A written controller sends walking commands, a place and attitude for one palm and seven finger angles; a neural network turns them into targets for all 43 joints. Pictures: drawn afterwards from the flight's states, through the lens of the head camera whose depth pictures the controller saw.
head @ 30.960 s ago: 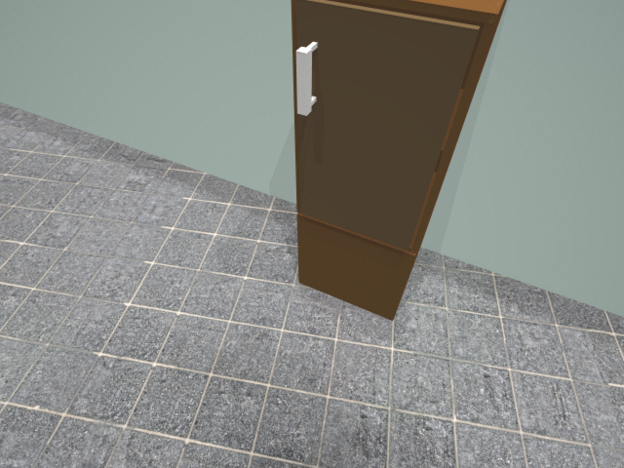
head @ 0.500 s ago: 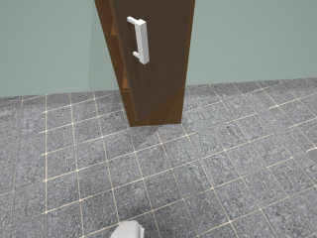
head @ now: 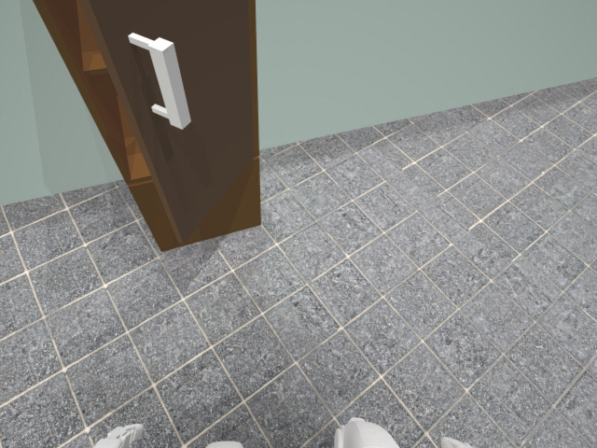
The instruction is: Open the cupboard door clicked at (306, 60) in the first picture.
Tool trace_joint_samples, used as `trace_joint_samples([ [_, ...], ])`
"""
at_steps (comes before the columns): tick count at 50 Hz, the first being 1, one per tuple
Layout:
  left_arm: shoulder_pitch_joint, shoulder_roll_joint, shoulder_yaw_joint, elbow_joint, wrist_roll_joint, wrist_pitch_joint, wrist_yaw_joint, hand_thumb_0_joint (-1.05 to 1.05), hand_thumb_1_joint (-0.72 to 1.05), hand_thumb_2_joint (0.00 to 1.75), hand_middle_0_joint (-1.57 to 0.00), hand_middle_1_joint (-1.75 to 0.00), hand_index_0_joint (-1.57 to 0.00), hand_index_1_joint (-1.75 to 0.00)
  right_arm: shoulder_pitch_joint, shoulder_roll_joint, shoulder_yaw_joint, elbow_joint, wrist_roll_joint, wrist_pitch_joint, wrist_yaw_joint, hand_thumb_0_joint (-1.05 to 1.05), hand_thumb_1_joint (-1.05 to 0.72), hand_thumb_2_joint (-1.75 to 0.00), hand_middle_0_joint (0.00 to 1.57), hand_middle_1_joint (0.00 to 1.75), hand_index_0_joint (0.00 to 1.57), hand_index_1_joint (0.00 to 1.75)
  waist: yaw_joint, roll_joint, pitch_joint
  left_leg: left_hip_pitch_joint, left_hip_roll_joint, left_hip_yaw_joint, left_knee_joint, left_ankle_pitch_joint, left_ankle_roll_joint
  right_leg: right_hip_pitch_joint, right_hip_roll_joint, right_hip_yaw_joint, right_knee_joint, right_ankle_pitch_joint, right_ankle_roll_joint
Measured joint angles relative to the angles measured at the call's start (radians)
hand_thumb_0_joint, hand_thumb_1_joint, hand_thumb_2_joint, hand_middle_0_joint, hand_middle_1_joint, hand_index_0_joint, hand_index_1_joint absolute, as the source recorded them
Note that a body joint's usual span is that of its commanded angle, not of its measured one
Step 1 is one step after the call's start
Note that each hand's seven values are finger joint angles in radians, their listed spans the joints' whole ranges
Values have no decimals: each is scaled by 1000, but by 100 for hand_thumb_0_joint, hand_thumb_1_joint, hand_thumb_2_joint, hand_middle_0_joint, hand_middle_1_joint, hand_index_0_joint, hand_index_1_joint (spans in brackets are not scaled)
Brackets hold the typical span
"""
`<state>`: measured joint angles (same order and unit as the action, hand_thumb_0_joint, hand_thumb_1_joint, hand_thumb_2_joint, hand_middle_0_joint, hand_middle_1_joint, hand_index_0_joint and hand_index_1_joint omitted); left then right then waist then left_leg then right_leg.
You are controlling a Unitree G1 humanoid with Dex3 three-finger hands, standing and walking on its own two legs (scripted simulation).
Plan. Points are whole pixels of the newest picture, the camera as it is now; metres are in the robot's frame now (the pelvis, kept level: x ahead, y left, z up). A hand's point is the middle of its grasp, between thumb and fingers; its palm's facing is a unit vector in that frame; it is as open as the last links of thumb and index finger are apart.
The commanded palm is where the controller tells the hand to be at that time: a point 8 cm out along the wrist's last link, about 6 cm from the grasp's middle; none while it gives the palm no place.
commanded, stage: walk to a spot facing it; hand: left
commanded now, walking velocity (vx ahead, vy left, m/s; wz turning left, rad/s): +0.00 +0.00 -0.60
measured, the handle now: (160, 82) +0.57 +0.28 +0.10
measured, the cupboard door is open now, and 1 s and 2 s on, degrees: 42 42 42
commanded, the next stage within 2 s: none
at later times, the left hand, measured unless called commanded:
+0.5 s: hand (201, 406) +0.17 +0.16 -0.19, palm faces -0.30 -0.94 -0.17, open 7.4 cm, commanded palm none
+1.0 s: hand (250, 390) +0.20 +0.09 -0.16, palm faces -0.54 -0.81 -0.21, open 7.4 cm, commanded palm none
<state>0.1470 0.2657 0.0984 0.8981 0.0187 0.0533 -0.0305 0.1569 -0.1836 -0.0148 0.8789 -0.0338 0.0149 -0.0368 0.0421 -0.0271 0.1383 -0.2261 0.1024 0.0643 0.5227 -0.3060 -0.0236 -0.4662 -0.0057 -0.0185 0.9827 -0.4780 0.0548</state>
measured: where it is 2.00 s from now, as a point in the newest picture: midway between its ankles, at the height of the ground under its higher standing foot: (409, 387)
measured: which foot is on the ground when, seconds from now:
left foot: down 0.00-0.12, up 0.14-0.40, down 0.42-0.76, up 0.78-1.00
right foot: up 0.00-0.12, down 0.14-0.40, up 0.42-0.74, down 0.76-1.00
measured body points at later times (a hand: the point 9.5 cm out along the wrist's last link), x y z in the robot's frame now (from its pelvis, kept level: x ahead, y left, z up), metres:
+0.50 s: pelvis +0.02 +0.01 -0.01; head +0.09 +0.02 +0.44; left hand +0.19 +0.21 -0.17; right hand +0.00 -0.25 -0.14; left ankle +0.06 +0.11 -0.74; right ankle -0.03 -0.12 -0.69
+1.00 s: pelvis +0.07 -0.05 +0.00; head +0.11 -0.08 +0.45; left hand +0.23 +0.13 -0.15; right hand -0.02 -0.31 -0.14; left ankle +0.19 +0.04 -0.69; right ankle -0.03 -0.12 -0.74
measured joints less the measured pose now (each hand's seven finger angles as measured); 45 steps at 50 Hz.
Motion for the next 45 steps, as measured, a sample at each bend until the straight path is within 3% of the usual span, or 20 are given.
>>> trace_joint_samples([
  [4, -18, -1, -9, -13, 0, -7, -7, 1, 91, 89, -19, -30, -20, -30, 39, -24, -14, 10, 1, 6, 8, 1, -90, -89, 20, 30, 20, 30, -25, 35, 4, 10, 40, 54, 32, -32, -18, 81, -12, -39, -220, 60, -19],
  [7, -14, 7, -16, -26, 3, -30, -6, 1, 91, 89, -19, -30, -20, -30, 72, -48, -27, 17, 11, 18, 15, 1, -90, -89, 20, 30, 20, 30, -36, 35, -13, -38, 51, 83, 172, -110, -35, 161, -19, -37, -400, 227, -58],
  [9, -25, -9, -21, -18, 2, -39, 10, 1, 91, 89, -19, -30, -20, -30, 55, -75, -37, 34, 19, 40, 13, 1, -90, -89, 20, 30, 20, 30, -45, 62, 6, -111, 32, 17, 374, -218, -36, 142, -1, -22, -353, 183, -65],
  [12, -18, -23, -27, -15, 5, -29, 29, 1, 91, 89, -19, -30, -20, -30, 33, -86, -47, 47, 23, 54, 10, 1, -91, -89, 20, 30, 20, 30, -50, 54, 15, -198, -9, -23, 554, -222, -39, 150, 9, 15, -371, 176, -59],
  [15, -5, -28, -31, -3, 11, -15, 34, 1, 91, 89, -19, -30, -20, -30, 23, -74, -47, 34, 25, 47, 15, 1, -91, -90, 19, 30, 19, 30, -51, 21, 8, -211, -34, -17, 488, -192, -41, 159, 10, 60, -406, 201, -53],
  [20, 12, -35, -34, 12, 4, 3, 25, 1, 90, 89, -20, -30, -20, -30, 33, -52, -33, 4, 26, 12, 16, 1, -91, -90, 19, 30, 19, 30, -57, -1, -22, -113, -59, -20, 141, -61, -26, 138, 35, 118, -392, 199, -28],
  [23, 1, -28, -27, 14, -3, 17, 17, 1, 90, 89, -20, -30, -20, -30, 54, -30, -16, 5, 8, -11, 9, 1, -91, -90, 20, 30, 20, 30, -53, -12, -28, -111, -42, -2, 128, -30, 32, 61, 49, 101, -187, 17, -32],
  [26, -16, -21, -17, 16, 2, 12, 4, 1, 91, 89, -20, -30, -20, -30, 80, -3, 1, 15, 0, -14, 6, 1, -91, -89, 20, 30, 20, 30, -42, -21, -25, -69, -19, 29, 76, -10, 33, -6, 33, 46, 54, -4, -15],
  [28, -21, -23, -14, 11, 1, 10, -3, 1, 91, 89, -19, -30, -20, -30, 95, 7, 7, 23, 1, -12, 4, 1, -91, -89, 20, 30, 20, 30, -37, -16, -27, -37, -5, 51, 25, 12, 27, -17, 12, 14, 97, 18, -4],
  [33, -25, -37, -18, 3, 0, 7, -7, 1, 91, 89, -19, -30, -20, -30, 111, 10, -2, 33, 0, -10, 9, 1, -90, -89, 20, 30, 20, 30, -46, 17, -31, 4, 34, 110, -16, 19, 11, 51, -19, -41, -88, 25, -6],
  [38, -12, -44, -25, 0, 6, -12, -12, 1, 91, 89, -19, -30, -20, -30, 139, -12, -19, 39, 4, -1, 23, 1, -90, -89, 20, 30, 20, 30, -62, 43, -54, -12, 76, 172, 94, -59, -24, 195, -15, -80, -410, 90, -52],
  [39, -10, -47, -25, 2, 8, -24, -7, 1, 91, 89, -19, -30, -20, -30, 137, -21, -24, 48, 9, 8, 27, 1, -90, -89, 20, 30, 20, 30, -60, 50, -53, -38, 78, 157, 174, -143, -29, 190, -9, -73, -412, 155, -68],
  [41, -1, -59, -29, 8, 3, -41, 5, 1, 91, 89, -19, -30, -20, -30, 117, -38, -31, 73, 12, 34, 32, 1, -90, -89, 20, 30, 20, 30, -56, 65, -42, -118, 47, 64, 377, -232, -28, 190, 4, -64, -378, 157, -86],
  [43, 27, -68, -30, 15, 3, -51, 17, 1, 91, 89, -19, -30, -20, -30, 96, -47, -39, 85, 11, 43, 40, 1, -91, -89, 20, 30, 20, 30, -48, 62, -40, -189, 16, 13, 506, -191, -30, 221, 14, -44, -414, 154, -92],
  [45, 62, -70, -29, 30, 4, -56, 22, 1, 91, 89, -20, -30, -20, -30, 77, -50, -46, 79, 9, 37, 47, 1, -91, -89, 20, 30, 20, 30, -42, 49, -45, -237, 2, -1, 524, -131, -37, 255, 18, -18, -469, 171, -92],
])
